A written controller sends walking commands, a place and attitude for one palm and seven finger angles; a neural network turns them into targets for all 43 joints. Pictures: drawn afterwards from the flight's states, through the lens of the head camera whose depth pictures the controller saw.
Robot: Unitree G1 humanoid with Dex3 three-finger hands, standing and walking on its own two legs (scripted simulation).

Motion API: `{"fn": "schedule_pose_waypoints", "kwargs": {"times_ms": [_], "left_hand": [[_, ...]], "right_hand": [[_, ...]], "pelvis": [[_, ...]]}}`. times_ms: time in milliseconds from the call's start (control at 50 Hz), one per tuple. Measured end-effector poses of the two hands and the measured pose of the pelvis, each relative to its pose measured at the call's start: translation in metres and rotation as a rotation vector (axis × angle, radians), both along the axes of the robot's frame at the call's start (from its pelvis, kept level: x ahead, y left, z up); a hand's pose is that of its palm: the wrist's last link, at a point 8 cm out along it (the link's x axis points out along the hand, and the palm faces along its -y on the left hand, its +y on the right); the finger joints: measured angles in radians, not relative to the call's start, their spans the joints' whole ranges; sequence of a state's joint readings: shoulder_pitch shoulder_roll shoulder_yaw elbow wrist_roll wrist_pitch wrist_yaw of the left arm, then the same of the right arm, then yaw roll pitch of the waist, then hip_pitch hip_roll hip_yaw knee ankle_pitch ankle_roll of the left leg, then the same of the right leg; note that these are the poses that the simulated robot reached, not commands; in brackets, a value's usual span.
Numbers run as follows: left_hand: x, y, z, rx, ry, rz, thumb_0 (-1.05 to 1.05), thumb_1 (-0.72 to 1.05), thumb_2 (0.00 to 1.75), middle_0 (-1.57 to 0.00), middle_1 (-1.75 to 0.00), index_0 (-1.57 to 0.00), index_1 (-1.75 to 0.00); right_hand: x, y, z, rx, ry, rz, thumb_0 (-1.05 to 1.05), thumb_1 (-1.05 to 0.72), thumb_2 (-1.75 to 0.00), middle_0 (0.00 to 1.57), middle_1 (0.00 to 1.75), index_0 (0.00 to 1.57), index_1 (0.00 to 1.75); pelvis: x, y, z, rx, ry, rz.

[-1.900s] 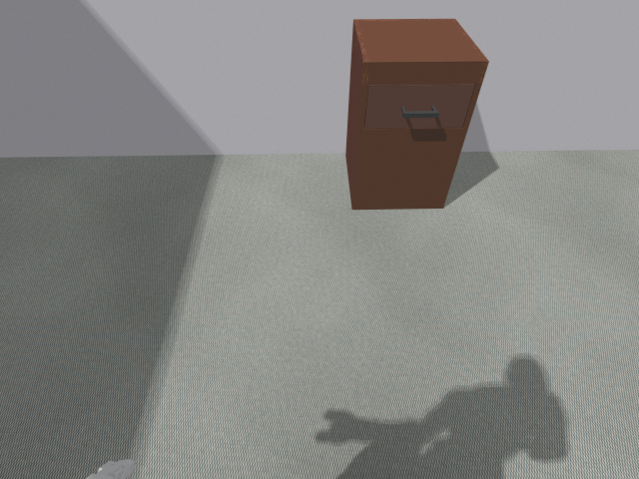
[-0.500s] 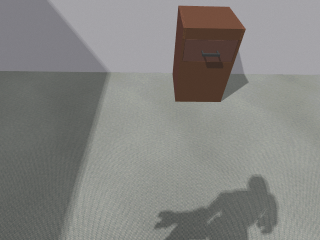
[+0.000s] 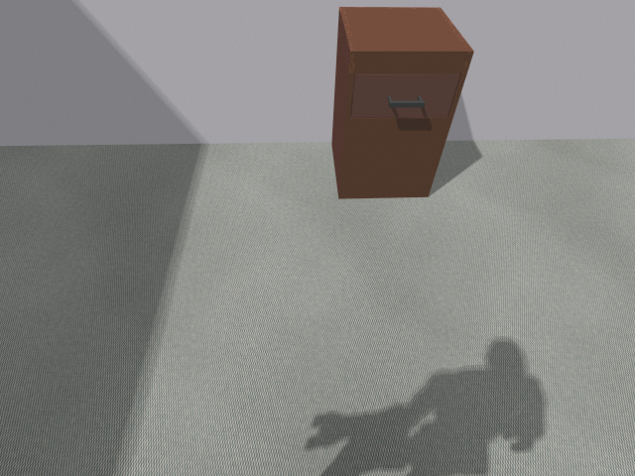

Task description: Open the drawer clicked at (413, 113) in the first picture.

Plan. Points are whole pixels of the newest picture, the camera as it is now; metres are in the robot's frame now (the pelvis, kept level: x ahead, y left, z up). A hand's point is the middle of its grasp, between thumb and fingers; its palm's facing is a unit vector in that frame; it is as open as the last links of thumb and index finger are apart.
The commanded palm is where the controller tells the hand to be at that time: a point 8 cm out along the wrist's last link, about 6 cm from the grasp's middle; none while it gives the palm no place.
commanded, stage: walk to a spot facing it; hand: left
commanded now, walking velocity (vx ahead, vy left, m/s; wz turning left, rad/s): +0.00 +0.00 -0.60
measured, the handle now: (405, 101) +1.42 -0.23 -0.25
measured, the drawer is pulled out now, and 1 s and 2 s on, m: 0.00 0.00 0.00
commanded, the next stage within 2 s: none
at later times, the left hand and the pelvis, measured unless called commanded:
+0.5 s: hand out of the picture +0.04 +0.15 -0.16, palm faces -0.19 -0.96 -0.23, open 7.4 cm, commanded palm none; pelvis +0.00 -0.04 +0.00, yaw -15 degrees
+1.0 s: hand (216, 385) +0.29 +0.20 -0.18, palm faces -0.45 -0.87 -0.18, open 7.4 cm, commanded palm none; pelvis +0.15 +0.02 +0.00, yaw -33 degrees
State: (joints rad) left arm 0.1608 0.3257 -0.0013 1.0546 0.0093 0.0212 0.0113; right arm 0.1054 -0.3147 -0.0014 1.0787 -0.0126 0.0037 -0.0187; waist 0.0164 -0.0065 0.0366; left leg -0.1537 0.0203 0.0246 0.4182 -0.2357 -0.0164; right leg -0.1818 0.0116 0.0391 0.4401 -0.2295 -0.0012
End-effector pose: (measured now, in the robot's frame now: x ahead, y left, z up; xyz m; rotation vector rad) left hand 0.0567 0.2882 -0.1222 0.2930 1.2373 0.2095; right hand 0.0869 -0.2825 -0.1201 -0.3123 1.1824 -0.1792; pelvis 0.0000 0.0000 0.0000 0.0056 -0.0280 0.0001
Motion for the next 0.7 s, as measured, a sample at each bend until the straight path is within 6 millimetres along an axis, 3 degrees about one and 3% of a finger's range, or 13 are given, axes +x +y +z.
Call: {"fn": "schedule_pose_waypoints", "kwargs": {"times_ms": [160,280,380,560,700], "left_hand": [[-0.004,-0.033,-0.020,-0.052,0.058,-0.069,0.00,0.91,0.90,-0.20,-0.30,-0.20,-0.30],[-0.006,-0.066,-0.025,-0.047,0.049,-0.116,0.00,0.91,0.90,-0.20,-0.30,-0.20,-0.30],[-0.017,-0.086,-0.012,-0.070,0.072,-0.111,0.00,0.91,0.90,-0.20,-0.30,-0.20,-0.30],[-0.007,-0.091,0.000,-0.099,0.123,-0.179,0.00,0.91,0.90,-0.20,-0.30,-0.20,-0.30],[0.029,-0.074,-0.008,-0.114,0.138,-0.220,0.00,0.91,0.90,-0.20,-0.30,-0.20,-0.30]], "right_hand": [[-0.039,0.011,-0.023,0.071,0.003,-0.110,0.00,-0.90,-0.90,0.21,0.30,0.21,0.30],[-0.072,-0.003,-0.053,0.126,0.036,-0.195,0.00,-0.90,-0.90,0.21,0.30,0.21,0.30],[-0.086,-0.013,-0.037,0.136,0.066,-0.225,0.01,-0.91,-0.90,0.20,0.30,0.21,0.30],[-0.075,-0.029,-0.008,0.087,-0.018,-0.311,0.01,-0.91,-0.90,0.20,0.30,0.20,0.30],[-0.033,-0.015,0.004,0.063,-0.087,-0.342,0.01,-0.91,-0.90,0.20,0.30,0.20,0.30]], "pelvis": [[-0.013,-0.009,-0.014,0.032,-0.001,-0.099],[-0.019,-0.029,-0.029,0.029,-0.002,-0.169],[-0.018,-0.038,-0.012,0.024,0.016,-0.198],[0.006,-0.036,0.004,0.023,0.052,-0.297],[0.042,-0.019,0.004,0.000,0.059,-0.362]]}}
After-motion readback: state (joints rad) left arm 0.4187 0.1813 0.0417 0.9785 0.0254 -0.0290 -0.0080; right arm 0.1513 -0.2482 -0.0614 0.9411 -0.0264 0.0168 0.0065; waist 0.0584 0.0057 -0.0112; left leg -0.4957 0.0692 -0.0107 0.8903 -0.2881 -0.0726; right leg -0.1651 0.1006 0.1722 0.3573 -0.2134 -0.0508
